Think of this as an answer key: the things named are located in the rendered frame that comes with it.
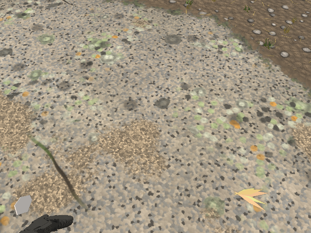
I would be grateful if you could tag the left robot hand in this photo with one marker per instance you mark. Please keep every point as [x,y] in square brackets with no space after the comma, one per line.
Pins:
[48,224]

